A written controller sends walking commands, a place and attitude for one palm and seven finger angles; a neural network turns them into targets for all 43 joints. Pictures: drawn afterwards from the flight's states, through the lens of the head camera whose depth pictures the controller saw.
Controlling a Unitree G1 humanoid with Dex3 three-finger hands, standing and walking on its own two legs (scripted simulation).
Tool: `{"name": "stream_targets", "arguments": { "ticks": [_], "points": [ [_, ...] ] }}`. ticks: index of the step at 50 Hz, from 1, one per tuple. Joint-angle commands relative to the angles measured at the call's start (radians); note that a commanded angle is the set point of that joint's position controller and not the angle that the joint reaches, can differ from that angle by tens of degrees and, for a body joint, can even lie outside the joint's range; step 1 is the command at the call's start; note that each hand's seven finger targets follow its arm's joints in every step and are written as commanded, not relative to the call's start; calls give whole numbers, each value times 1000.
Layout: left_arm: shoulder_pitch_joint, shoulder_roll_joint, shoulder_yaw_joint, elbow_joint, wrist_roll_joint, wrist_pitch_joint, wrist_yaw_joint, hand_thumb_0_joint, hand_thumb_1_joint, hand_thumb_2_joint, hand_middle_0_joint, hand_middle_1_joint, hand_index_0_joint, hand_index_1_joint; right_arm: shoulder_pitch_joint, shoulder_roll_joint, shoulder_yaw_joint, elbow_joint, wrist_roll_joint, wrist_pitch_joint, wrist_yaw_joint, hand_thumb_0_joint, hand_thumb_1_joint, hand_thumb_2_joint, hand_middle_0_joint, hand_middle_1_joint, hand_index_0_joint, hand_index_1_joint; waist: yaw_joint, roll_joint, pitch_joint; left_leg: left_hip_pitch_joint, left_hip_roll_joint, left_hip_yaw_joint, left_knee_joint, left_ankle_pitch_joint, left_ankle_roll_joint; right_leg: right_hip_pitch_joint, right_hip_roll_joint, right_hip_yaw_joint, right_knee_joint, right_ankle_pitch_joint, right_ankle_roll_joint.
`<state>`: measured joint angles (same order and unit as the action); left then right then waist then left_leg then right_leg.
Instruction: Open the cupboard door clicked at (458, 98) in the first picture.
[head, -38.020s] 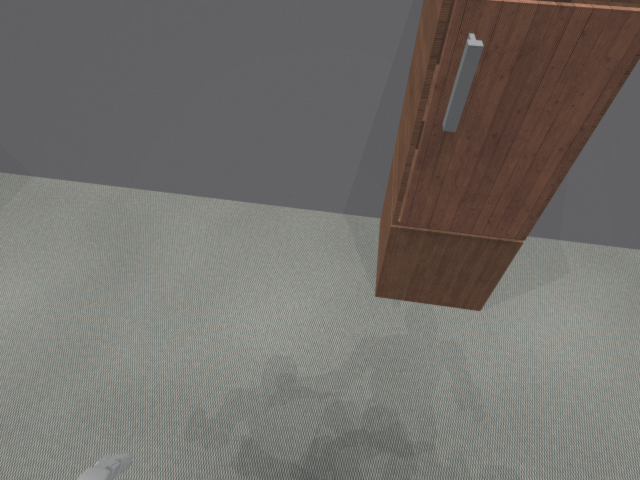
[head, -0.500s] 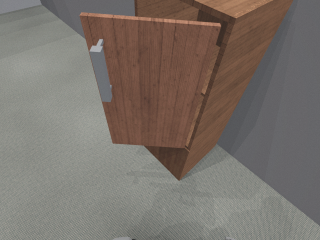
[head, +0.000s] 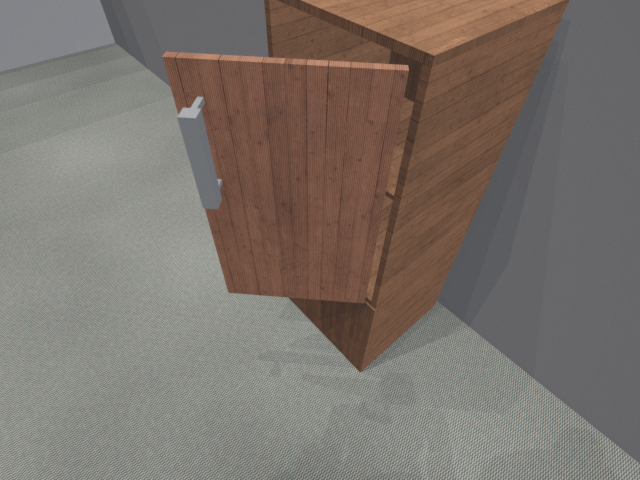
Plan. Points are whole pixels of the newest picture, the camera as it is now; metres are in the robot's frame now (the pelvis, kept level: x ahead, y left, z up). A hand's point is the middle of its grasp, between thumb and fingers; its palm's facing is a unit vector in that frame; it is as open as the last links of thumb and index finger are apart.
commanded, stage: come to a stop and stand still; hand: left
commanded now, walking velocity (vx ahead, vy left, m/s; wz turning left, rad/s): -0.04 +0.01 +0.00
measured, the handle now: (206, 154) +0.56 +0.24 +0.09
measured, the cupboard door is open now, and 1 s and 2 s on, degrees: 44 44 44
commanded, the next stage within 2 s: look again from close up in 1.54 s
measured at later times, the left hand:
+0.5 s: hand out of the picture +0.04 +0.26 -0.17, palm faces +0.02 -0.97 -0.25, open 7.4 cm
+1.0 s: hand out of the picture -0.08 +0.23 -0.18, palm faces +0.00 -0.98 -0.18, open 7.4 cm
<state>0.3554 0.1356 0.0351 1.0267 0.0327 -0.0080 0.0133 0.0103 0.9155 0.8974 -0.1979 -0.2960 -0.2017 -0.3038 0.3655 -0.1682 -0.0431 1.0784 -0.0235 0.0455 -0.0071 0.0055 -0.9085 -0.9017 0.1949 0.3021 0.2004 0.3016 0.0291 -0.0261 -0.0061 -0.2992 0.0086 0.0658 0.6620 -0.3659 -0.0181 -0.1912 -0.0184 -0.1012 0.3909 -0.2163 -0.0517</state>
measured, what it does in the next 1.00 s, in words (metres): steps on the spot: left foot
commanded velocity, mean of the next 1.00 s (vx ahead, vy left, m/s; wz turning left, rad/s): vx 0.00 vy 0.00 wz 0.00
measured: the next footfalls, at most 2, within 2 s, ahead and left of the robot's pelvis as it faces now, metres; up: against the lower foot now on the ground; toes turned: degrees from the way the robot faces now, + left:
left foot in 0.06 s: +0.03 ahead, +0.13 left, +0.00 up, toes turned +3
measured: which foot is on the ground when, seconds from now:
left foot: up 0.00-0.04, down 0.06-1.00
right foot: down 0.00-1.00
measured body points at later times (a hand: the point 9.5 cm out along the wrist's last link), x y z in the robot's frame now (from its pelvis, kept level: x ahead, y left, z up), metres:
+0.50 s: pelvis -0.01 +0.06 -0.01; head -0.04 +0.06 +0.44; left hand +0.04 +0.31 -0.15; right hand +0.06 -0.17 -0.16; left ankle -0.01 +0.13 -0.75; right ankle +0.00 -0.09 -0.75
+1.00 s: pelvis -0.05 +0.06 -0.01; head -0.05 +0.06 +0.44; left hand -0.08 +0.28 -0.17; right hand -0.07 -0.16 -0.16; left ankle -0.01 +0.13 -0.75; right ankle +0.00 -0.09 -0.75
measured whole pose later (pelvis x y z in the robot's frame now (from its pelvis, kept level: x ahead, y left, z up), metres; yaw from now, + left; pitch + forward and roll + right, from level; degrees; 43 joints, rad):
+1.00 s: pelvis -0.05 +0.06 -0.01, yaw -1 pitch -3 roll +0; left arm 0.37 0.14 0.00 1.09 0.03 0.01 0.03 0.01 0.91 0.90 -0.19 -0.30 -0.20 -0.30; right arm 0.33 -0.15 -0.02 1.10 -0.01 0.01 -0.02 0.00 -0.91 -0.90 0.20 0.30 0.20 0.30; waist -0.01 -0.01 0.03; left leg -0.19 -0.05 0.11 0.40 -0.17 0.08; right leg -0.22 -0.08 -0.06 0.42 -0.15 0.04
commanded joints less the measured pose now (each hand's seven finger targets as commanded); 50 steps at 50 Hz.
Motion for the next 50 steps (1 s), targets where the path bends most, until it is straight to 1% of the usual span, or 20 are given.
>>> {"name": "stream_targets", "arguments": {
  "ticks": [1,2,3,4,5,6,8,9,10,11,13,14,16,19,23,26,31,36,38,50],
  "points": [
    [17,140,34,-14,-18,-8,16,0,900,900,-200,-300,-200,-300,47,-10,18,-43,14,-52,-17,0,-900,-900,200,300,200,300,-23,-57,-7,138,9,-12,-306,177,16,1,-202,181,-1,173,-73],
    [20,107,23,-8,-22,-5,14,0,900,900,-200,-300,-200,-300,62,-37,17,-33,13,-61,-22,0,-900,-900,200,300,200,300,-23,17,-21,190,72,-63,-321,262,36,-39,-143,135,51,112,-33],
    [36,64,12,-4,-25,-3,11,0,900,900,-200,-300,-200,-300,47,-73,13,-37,8,-65,-27,0,-900,-900,200,300,200,300,-4,115,-22,183,168,-164,-329,358,78,-83,-91,90,73,18,1],
    [-26,299,-5,-60,-17,-36,24,0,900,900,-200,-300,-200,-300,-100,-232,-13,-144,-4,-56,-15,0,-900,-900,200,300,200,300,-37,154,185,-5,59,-99,-299,173,63,-74,-78,85,-29,-80,-5],
    [5,234,35,-74,-12,-54,27,0,900,900,-200,-300,-200,-300,-66,-201,-20,-188,-11,-84,-16,0,-900,-900,200,300,200,300,-28,192,-12,37,81,-107,-191,232,53,-29,-146,166,14,-42,-37],
    [7,202,28,-47,-11,-46,31,0,900,900,-200,-300,-200,-300,-79,-114,-11,-161,-7,-86,-23,0,-900,-900,200,300,200,300,-35,233,-89,77,64,-106,-159,259,48,-18,-173,191,28,33,-49],
    [0,167,6,-45,-13,-32,33,0,900,900,-200,-300,-200,-300,-19,-89,3,-158,3,-82,-27,0,-900,-900,200,300,200,300,-51,160,-77,83,66,-113,-187,259,48,-23,-139,144,63,44,-31],
    [15,132,-1,-43,-10,-24,33,0,900,900,-200,-300,-200,-300,-7,-74,9,-158,-1,-81,-26,0,-900,-900,200,300,200,300,-49,82,-70,74,81,-113,-189,307,59,-15,-116,107,88,93,-17],
    [17,127,-5,-43,-9,-19,35,0,900,900,-200,-300,-200,-300,-8,-93,6,-157,2,-80,-26,0,-900,-900,200,300,200,300,-43,19,-37,63,87,-117,-188,355,63,-23,-101,96,108,123,-4],
    [16,131,-3,-50,-9,-15,35,0,900,900,-200,-300,-200,-300,-8,-118,1,-162,3,-81,-28,0,-900,-900,200,300,200,300,-39,-18,-16,53,95,-121,-190,400,67,-29,-94,88,120,134,3],
    [15,141,1,-66,-9,-10,36,0,900,900,-200,-300,-200,-300,-19,-149,-8,-163,5,-83,-31,0,-900,-900,200,300,200,300,-33,-49,8,58,107,-121,-196,484,72,-36,-88,80,140,163,9],
    [23,123,-6,-65,-10,-4,37,0,900,900,-200,-300,-200,-300,-22,-132,1,-159,2,-82,-29,0,-900,-900,200,300,200,300,-28,-40,13,58,109,-115,-203,497,73,-32,-83,77,141,150,14],
    [13,142,-4,-77,-13,3,37,0,900,900,-200,-300,-200,-300,-44,-148,1,-162,2,-80,-28,0,-900,-900,200,300,200,300,-23,-16,47,43,107,-116,-226,484,72,-38,-81,79,139,127,23],
    [6,154,-4,-88,-12,8,37,0,900,900,-200,-300,-200,-300,-75,-156,3,-159,1,-82,-26,0,-900,-900,200,300,200,300,-14,33,59,47,110,-119,-257,469,74,-28,-77,81,122,103,32],
    [-23,166,-5,-96,-13,17,32,0,900,900,-200,-300,-200,-300,-96,-165,6,-153,1,-78,-23,0,-900,-900,200,300,200,300,-16,65,83,23,115,-135,-326,311,65,-25,-74,81,94,40,44],
    [-25,162,-7,-92,-10,18,29,0,900,900,-200,-300,-200,-300,-104,-162,5,-147,2,-77,-19,0,-900,-900,200,300,200,300,-15,48,91,10,118,-146,-371,170,66,-20,-79,87,67,27,48],
    [-28,157,-8,-78,-9,13,26,0,900,900,-200,-300,-200,-300,-95,-158,4,-123,5,-78,-16,0,-900,-900,200,300,200,300,-19,35,71,25,119,-154,-409,103,62,-3,-88,91,39,44,50],
    [-1,136,-13,-48,-7,13,26,0,900,900,-200,-300,-200,-300,-76,-144,2,-92,8,-73,-15,0,-900,-900,200,300,200,300,-21,55,78,14,121,-164,-450,-1,59,0,-89,88,18,31,52],
    [12,127,-14,-31,-7,11,26,0,900,900,-200,-300,-200,-300,-66,-139,2,-80,9,-72,-15,0,-900,-900,200,300,200,300,-21,65,84,15,119,-164,-460,-9,57,0,-92,89,12,34,52],
    [71,83,-21,33,-7,1,32,0,900,900,-200,-300,-200,-300,-9,-93,4,-18,13,-60,-15,0,-900,-900,200,300,200,300,-29,21,109,-5,107,-149,-440,-49,57,-29,-96,101,-28,-16,49]
  ]
}}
